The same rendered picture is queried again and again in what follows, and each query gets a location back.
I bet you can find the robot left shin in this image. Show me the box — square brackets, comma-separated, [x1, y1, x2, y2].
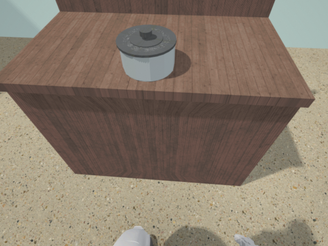
[134, 226, 145, 231]

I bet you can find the knob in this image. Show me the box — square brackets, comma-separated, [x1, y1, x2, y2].
[139, 27, 152, 38]

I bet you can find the left robot thigh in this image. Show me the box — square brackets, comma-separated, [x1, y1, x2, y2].
[113, 229, 150, 246]

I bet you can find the robot right hand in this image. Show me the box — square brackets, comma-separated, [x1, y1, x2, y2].
[234, 234, 258, 246]

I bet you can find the pot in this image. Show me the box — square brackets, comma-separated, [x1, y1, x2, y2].
[120, 47, 175, 81]

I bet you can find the lid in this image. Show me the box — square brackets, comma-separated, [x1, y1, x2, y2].
[116, 25, 177, 58]

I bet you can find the table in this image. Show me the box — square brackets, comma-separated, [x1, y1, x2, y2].
[0, 0, 315, 186]

